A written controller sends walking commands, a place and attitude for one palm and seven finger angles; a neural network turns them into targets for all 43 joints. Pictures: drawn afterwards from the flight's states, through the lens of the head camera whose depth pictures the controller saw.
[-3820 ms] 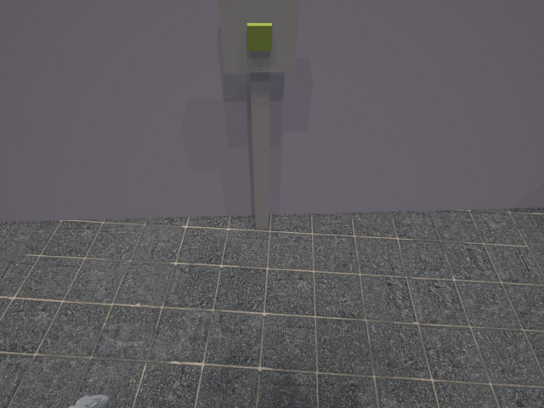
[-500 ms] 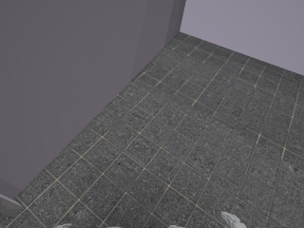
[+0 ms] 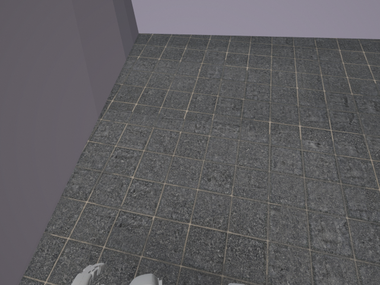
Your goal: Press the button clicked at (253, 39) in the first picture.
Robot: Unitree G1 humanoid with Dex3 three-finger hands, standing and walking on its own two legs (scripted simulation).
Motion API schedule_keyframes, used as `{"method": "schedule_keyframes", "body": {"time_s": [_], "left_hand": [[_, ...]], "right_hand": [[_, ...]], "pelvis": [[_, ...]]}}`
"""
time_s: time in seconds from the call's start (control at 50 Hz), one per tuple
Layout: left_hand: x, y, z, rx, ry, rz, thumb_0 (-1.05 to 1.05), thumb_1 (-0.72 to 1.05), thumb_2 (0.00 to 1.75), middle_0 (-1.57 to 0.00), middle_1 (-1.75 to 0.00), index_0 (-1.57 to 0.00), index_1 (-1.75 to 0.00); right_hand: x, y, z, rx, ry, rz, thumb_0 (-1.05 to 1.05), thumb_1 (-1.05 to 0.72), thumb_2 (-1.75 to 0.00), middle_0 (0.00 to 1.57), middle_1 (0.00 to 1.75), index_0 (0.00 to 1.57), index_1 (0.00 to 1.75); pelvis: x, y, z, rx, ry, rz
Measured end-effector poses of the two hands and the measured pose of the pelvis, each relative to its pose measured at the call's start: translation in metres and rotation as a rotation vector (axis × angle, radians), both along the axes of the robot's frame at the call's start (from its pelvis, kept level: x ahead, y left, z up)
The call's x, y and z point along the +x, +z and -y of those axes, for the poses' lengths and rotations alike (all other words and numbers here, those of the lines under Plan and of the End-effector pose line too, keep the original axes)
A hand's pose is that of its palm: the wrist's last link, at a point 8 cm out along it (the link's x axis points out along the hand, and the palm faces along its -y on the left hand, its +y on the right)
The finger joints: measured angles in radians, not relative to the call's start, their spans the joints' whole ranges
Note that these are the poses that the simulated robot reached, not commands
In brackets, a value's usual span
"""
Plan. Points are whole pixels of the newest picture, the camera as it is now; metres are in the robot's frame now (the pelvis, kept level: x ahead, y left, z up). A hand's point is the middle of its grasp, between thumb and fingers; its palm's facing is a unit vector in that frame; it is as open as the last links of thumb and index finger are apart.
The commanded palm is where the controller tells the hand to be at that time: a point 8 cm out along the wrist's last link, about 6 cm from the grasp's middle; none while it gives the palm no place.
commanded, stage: walk to a spot facing it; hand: left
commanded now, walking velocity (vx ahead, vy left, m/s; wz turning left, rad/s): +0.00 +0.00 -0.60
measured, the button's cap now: out of the picture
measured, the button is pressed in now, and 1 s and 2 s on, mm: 0 0 0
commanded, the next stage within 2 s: turn to face it in 1.00 s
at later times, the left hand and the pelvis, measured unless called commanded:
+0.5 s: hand (105, 283) +0.14 +0.22 -0.16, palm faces -0.24 -0.95 -0.21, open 7.4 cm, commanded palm none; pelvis +0.01 +0.03 +0.01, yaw -18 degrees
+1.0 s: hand (164, 260) +0.19 +0.08 -0.13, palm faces -0.55 -0.79 -0.27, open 7.4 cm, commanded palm none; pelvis -0.01 -0.03 +0.02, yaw -36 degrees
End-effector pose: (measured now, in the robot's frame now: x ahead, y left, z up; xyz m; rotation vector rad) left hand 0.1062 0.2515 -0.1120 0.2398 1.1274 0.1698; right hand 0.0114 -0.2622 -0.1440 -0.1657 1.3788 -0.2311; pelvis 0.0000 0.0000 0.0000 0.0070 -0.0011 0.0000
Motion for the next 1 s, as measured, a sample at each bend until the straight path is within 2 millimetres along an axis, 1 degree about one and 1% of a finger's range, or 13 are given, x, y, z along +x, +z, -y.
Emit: {"method": "schedule_keyframes", "body": {"time_s": [0.1, 0.2, 0.32, 0.4, 0.44, 0.54, 0.6, 0.64, 0.72, 0.82, 0.86, 0.92, 1.0], "left_hand": [[0.015, 0.011, 0.014, 0.01, -0.063, -0.011, 0.01, 0.9, 0.9, -0.2, -0.3, -0.21, -0.3], [0.025, 0.011, 0.019, -0.003, -0.117, -0.021, 0.01, 0.9, 0.9, -0.2, -0.3, -0.21, -0.3], [0.029, 0.0, 0.008, -0.025, -0.15, -0.044, 0.01, 0.9, 0.9, -0.2, -0.3, -0.21, -0.3], [0.035, -0.017, -0.008, -0.045, -0.171, -0.07, 0.01, 0.9, 0.9, -0.2, -0.3, -0.21, -0.3], [0.038, -0.02, -0.013, -0.048, -0.192, -0.088, 0.01, 0.9, 0.9, -0.2, -0.3, -0.21, -0.3], [0.045, -0.016, -0.017, -0.052, -0.251, -0.132, 0.01, 0.9, 0.9, -0.2, -0.3, -0.2, -0.3], [0.049, -0.013, -0.012, -0.048, -0.287, -0.157, 0.01, 0.91, 0.9, -0.2, -0.3, -0.2, -0.3], [0.054, -0.012, -0.004, -0.043, -0.318, -0.17, 0.01, 0.91, 0.9, -0.19, -0.3, -0.2, -0.3], [0.07, -0.01, 0.023, -0.03, -0.401, -0.172, 0.01, 0.91, 0.9, -0.19, -0.3, -0.2, -0.3], [0.098, -0.007, 0.075, -0.003, -0.529, -0.092, 0.01, 0.91, 0.9, -0.19, -0.3, -0.2, -0.3], [0.106, -0.004, 0.095, 0.004, -0.564, -0.045, 0.01, 0.91, 0.9, -0.19, -0.3, -0.2, -0.3], [0.108, 0.006, 0.115, 0.003, -0.582, -0.007, 0.01, 0.9, 0.9, -0.2, -0.3, -0.2, -0.3], [0.103, 0.014, 0.129, 0.003, -0.616, -0.024, 0.01, 0.9, 0.9, -0.2, -0.3, -0.21, -0.3]], "right_hand": [[0.012, 0.012, 0.005, 0.005, -0.041, 0.071, 0.01, -0.91, -0.9, 0.19, 0.3, 0.2, 0.3], [0.029, 0.021, 0.002, 0.002, -0.07, 0.155, 0.01, -0.91, -0.9, 0.19, 0.3, 0.2, 0.3], [0.047, 0.033, -0.01, -0.029, -0.095, 0.231, 0.01, -0.9, -0.9, 0.2, 0.3, 0.2, 0.3], [0.047, 0.04, -0.022, -0.074, -0.118, 0.276, 0.01, -0.9, -0.9, 0.2, 0.3, 0.2, 0.3], [0.039, 0.044, -0.029, -0.085, -0.13, 0.275, 0.01, -0.9, -0.9, 0.2, 0.3, 0.2, 0.3], [0.009, 0.051, -0.04, -0.092, -0.196, 0.231, 0.01, -0.9, -0.9, 0.2, 0.3, 0.2, 0.3], [-0.012, 0.049, -0.044, -0.082, -0.253, 0.203, 0.01, -0.9, -0.9, 0.2, 0.3, 0.2, 0.3], [-0.028, 0.046, -0.046, -0.072, -0.296, 0.182, 0.01, -0.9, -0.9, 0.2, 0.3, 0.2, 0.3], [-0.066, 0.035, -0.045, -0.046, -0.392, 0.134, 0.01, -0.9, -0.9, 0.2, 0.3, 0.2, 0.3], [-0.121, 0.009, -0.035, -0.003, -0.512, 0.075, 0.01, -0.9, -0.9, 0.2, 0.3, 0.2, 0.3], [-0.14, -0.001, -0.03, 0.009, -0.543, 0.042, 0.01, -0.9, -0.9, 0.2, 0.3, 0.2, 0.3], [-0.152, 0.002, -0.021, 0.014, -0.571, 0.01, 0.01, -0.9, -0.9, 0.2, 0.3, 0.2, 0.3], [-0.146, 0.014, -0.004, 0.0, -0.593, 0.066, 0.01, -0.91, -0.9, 0.2, 0.3, 0.2, 0.3]], "pelvis": [[0.002, 0.011, 0.006, 0.016, -0.064, -0.006], [0.004, 0.015, 0.004, 0.017, -0.125, -0.011], [0.007, 0.013, -0.01, 0.001, -0.193, -0.015], [0.009, 0.006, -0.026, -0.009, -0.241, -0.021], [0.009, 0.007, -0.031, -0.006, -0.275, -0.016], [0.01, 0.015, -0.036, -0.018, -0.344, -0.015], [0.011, 0.018, -0.036, -0.026, -0.384, -0.018], [0.01, 0.019, -0.034, -0.026, -0.413, -0.019], [0.006, 0.016, -0.024, -0.02, -0.472, -0.021], [-0.003, 0.003, -0.001, 0.003, -0.546, -0.019], [-0.007, -0.001, 0.007, -0.008, -0.559, -0.016], [-0.009, 0.005, 0.017, 0.002, -0.587, -0.006], [-0.005, 0.015, 0.03, 0.011, -0.628, -0.001]]}}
